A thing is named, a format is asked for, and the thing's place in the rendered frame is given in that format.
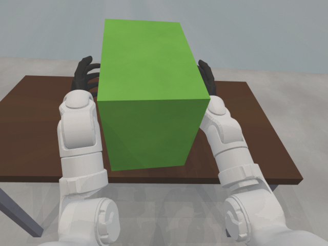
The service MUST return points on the robot left forearm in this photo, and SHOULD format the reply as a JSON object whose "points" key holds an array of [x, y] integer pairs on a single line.
{"points": [[80, 146]]}

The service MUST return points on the robot right forearm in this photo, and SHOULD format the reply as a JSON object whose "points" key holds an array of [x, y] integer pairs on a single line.
{"points": [[237, 170]]}

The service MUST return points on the right robot hand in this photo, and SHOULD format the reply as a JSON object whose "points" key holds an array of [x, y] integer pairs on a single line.
{"points": [[207, 77]]}

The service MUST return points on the right robot upper arm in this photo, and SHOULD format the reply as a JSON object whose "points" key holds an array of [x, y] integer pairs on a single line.
{"points": [[256, 219]]}

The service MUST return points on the left robot hand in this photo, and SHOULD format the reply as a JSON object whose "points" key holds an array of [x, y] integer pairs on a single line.
{"points": [[81, 78]]}

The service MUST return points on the left robot upper arm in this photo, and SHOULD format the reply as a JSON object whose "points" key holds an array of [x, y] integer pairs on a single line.
{"points": [[90, 222]]}

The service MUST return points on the table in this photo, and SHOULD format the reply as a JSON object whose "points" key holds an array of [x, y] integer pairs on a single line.
{"points": [[29, 149]]}

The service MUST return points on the carton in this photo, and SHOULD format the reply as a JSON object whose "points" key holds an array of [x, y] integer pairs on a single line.
{"points": [[151, 96]]}

